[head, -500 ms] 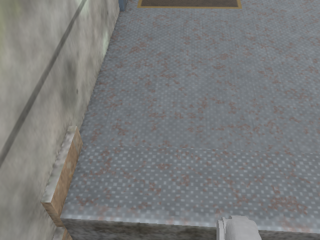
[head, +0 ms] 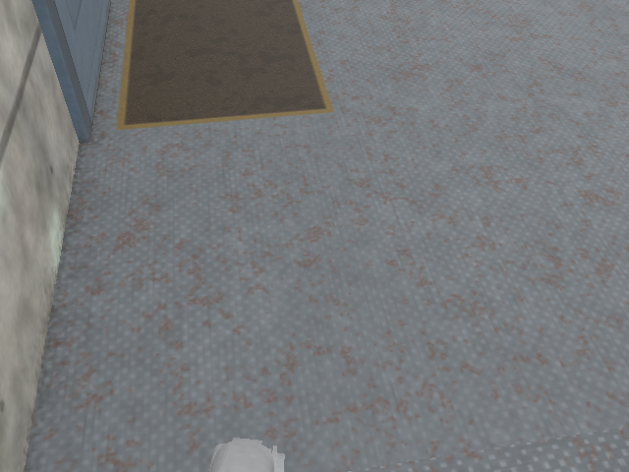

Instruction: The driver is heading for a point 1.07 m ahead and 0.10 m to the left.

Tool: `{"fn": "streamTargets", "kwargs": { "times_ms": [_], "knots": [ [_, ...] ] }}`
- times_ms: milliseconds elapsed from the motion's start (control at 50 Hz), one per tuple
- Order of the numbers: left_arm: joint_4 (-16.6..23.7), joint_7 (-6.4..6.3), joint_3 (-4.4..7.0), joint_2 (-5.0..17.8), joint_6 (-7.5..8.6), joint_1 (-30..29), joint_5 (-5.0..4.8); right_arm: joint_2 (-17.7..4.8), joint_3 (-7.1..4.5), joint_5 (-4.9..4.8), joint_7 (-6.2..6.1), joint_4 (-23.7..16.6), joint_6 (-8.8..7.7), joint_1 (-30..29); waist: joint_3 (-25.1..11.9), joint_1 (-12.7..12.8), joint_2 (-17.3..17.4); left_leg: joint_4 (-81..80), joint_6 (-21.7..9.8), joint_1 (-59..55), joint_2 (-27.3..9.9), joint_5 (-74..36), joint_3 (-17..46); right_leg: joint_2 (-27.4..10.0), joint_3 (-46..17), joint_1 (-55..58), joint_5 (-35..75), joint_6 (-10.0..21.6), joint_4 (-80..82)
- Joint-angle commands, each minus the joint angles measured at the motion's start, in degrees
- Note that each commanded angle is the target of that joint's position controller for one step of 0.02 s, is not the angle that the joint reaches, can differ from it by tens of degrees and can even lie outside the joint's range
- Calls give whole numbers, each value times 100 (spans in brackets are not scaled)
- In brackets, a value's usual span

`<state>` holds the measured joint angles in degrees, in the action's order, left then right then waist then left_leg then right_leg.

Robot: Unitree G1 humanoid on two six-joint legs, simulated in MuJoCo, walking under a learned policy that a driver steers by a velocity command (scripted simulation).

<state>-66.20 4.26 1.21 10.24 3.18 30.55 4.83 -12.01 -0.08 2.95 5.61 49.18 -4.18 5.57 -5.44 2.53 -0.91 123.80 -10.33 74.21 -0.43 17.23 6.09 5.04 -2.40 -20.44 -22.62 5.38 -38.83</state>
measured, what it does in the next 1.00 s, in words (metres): climbs: left foot 0.17 m higher, then right foot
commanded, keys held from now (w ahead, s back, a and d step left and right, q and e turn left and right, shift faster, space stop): e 0.02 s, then no key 0.98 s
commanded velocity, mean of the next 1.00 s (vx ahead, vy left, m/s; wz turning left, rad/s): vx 0.12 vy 0.00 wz -0.15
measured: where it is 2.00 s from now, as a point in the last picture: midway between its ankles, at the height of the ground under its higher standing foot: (308, 459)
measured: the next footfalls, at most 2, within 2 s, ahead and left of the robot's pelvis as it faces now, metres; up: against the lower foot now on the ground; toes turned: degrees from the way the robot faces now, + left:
left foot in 0.16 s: +0.28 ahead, +0.15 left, +0.17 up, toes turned -5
right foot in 0.52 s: +0.29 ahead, -0.10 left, +0.17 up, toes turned -10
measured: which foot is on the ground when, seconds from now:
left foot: up 0.00-0.14, down 0.16-1.00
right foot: down 0.00-0.18, up 0.20-0.50, down 0.52-1.00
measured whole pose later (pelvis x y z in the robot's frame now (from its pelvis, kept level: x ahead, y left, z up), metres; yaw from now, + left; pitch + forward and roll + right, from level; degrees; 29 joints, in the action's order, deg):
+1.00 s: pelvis +0.25 +0.02 +0.19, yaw -6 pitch +0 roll +1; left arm -38.1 0.7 0.5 9.7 -0.9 7.9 -0.7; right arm -12.5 -2.2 0.9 -2.0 47.6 0.0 13.5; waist 0.1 -0.6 -0.5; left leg 25.5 1.2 9.5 -0.9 15.8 -0.6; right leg -1.7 2.9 -14.6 -13.9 0.7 -28.6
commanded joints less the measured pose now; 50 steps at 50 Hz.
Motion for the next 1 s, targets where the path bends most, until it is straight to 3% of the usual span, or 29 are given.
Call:
{"fn": "streamTargets", "kwargs": {
  "times_ms": [20,40,60,80,120,140,160,180,200,220,240,280,300,320,380,400,420,440,460,500,520,540,560,580,600,660,800,860,1000],
  "knots": [
    [305,25,-83,472,288,-268,374,138,279,-50,-145,-1033,-20,-874,567,-323,370,-1295,-167,-297,-238,-473,-365,-805,-1298,-1114,-251,562,1951],
    [397,13,-66,629,355,-189,263,11,253,-136,-205,-1327,34,-1235,560,-196,34,-2197,16,-784,-377,-834,-618,-786,-1123,-1276,222,613,2268],
    [823,140,-127,708,295,-875,84,19,308,-121,-172,-1651,183,-1679,569,-406,-148,-3295,203,-2746,-483,-873,-944,-973,-1038,-2572,752,779,3234],
    [1263,179,-170,831,372,-1301,-234,158,313,-147,-110,-1691,246,-1461,587,-672,-623,-3385,547,-3983,-264,-748,-1287,-1251,-1169,-3121,2551,1001,3409],
    [1279,154,108,1766,489,-792,-681,-208,215,-167,-114,-1701,336,-781,89,-999,-943,-4707,870,-3840,257,-243,-1385,-1619,-1032,-832,6952,864,2549],
    [1236,132,257,1924,493,-640,-717,-552,90,-188,-139,-1695,338,-597,-68,-942,-896,-5958,795,-3479,495,116,-1655,-1651,-874,715,8224,705,1926],
    [1158,211,345,1847,458,-453,-487,-929,-87,-248,-195,-1486,259,225,-587,-941,-1137,-6313,536,-4212,475,-447,-1306,-1516,-693,1251,9324,399,948],
    [1405,172,259,1028,395,-264,-186,-1262,-158,-286,-260,-1116,201,1754,-2569,-859,563,-7028,-571,-6881,-596,-3165,1092,-850,-666,87,6844,-62,-956],
    [1419,307,185,574,221,-189,14,-1256,-177,-144,-251,-811,215,3041,-2954,-1407,1910,-9146,-1741,-7922,-1981,-1015,4621,432,-1229,-2057,530,-225,-3663],
    [1560,348,256,504,132,-898,-230,-1184,-149,-46,-292,-656,-27,3138,-1409,-1534,1724,-9603,-1100,-6745,-1627,1931,4805,165,-1691,-3296,1000,-16,-5133],
    [1447,242,225,295,209,-1255,-305,-935,-104,-88,-277,-523,-163,2376,-52,-1240,1342,-9550,-796,-5560,-1348,3148,3962,-49,-1440,-3891,1257,56,-5344],
    [1426,70,137,338,202,-1277,-99,-163,16,-333,-345,-347,-224,1112,31,-337,218,-9194,-578,-4537,-1148,2060,2521,-507,-827,-3335,1079,9,-5289],
    [1561,-10,81,335,117,-1574,-56,342,169,-371,-379,-340,-234,696,67,-59,85,-9429,-400,-4021,-1028,1855,2209,-682,-705,-3013,560,-116,-5110],
    [1480,-40,39,263,28,-1513,-129,561,232,-338,-403,-282,-252,409,61,29,481,-9626,-364,-3814,-936,1667,2018,-729,-707,-3026,169,-206,-5264],
    [1654,-53,95,780,77,-1950,-104,-90,80,-183,-525,-445,-467,192,-221,-86,185,-9939,-69,-3902,-644,1006,1054,-991,-366,-2623,1102,-606,-4027],
    [1535,72,95,693,77,-1715,-129,13,178,-253,-404,-660,-505,-316,-158,192,54,-9946,343,-3213,-298,691,134,-1092,34,-1407,1112,-800,-3271],
    [1654,153,82,674,79,-1848,-229,-186,136,-382,-284,-851,-550,-661,34,351,81,-10400,790,-2477,-84,1071,-276,-1186,193,15,386,-1118,-1935],
    [1630,223,108,776,97,-2036,-271,-653,26,-584,-240,-914,-562,-607,221,221,150,-10353,883,-2498,48,1563,-409,-1058,428,574,437,-1466,-1163],
    [1434,401,125,639,161,-1667,-296,-620,88,-693,-111,-791,-581,-372,366,343,344,-10352,884,-2289,-63,1878,-421,-787,763,1462,631,-1528,-1444],
    [1690,432,235,993,303,-2130,-361,-585,65,-523,119,-730,-558,33,687,105,127,-9708,750,-3671,-279,1183,-209,-902,398,878,1669,-1176,-107],
    [1973,406,190,939,381,-2447,-374,-453,63,-560,153,-601,-505,596,488,-117,59,-9417,764,-4400,-287,681,-91,-967,80,707,1926,-788,421],
    [2478,362,272,1457,425,-3096,-471,-352,-18,-501,7,-586,-482,1631,143,-786,-762,-9050,828,-5073,-50,117,-305,-1253,-485,554,3053,17,835],
    [2771,298,362,1583,422,-3682,-604,-414,-44,-349,-257,-787,-476,1813,-13,-928,-1015,-8718,963,-5387,103,63,-687,-1583,-1069,108,2638,635,1067],
    [2759,-17,-14,348,74,-3423,-565,-44,34,-111,-567,-328,-119,1612,66,-897,-676,-9185,694,-5485,-170,-734,-609,-1638,-920,98,2443,529,1435],
    [2806,-104,-61,174,-46,-3211,-593,-109,23,-68,-691,-367,88,1498,74,-655,-286,-9389,592,-5835,-203,-1362,-551,-1370,-549,30,2358,270,1207],
    [2952,-177,31,506,-179,-2743,-568,-576,-192,-147,-632,-487,330,1104,-113,-425,-117,-9790,549,-6148,-261,-1605,-413,-966,17,502,2250,-170,917],
    [3289,-332,27,440,-210,-2649,-454,-546,-296,-182,-734,-583,352,809,26,-314,113,-10073,648,-6583,-295,-2102,-425,-1041,76,639,2409,-302,1177],
    [3296,-339,25,368,-212,-2617,-550,-474,-314,-224,-723,-584,360,835,60,-334,-78,-10110,664,-6602,-315,-1766,-382,-1065,111,708,2260,-285,1271],
    [3245,-402,33,349,-369,-2438,-550,-567,-333,-194,-801,-367,344,916,249,-299,-93,-10155,863,-6263,-323,-1136,-372,-1040,85,1061,2133,-232,1455]
  ]
}}
Keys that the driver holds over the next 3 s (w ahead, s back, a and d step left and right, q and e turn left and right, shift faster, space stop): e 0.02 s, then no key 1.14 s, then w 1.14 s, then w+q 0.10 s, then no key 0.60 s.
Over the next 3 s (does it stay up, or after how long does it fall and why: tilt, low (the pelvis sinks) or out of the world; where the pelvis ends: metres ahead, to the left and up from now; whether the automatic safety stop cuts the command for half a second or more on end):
stays up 1.04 -0.01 0.19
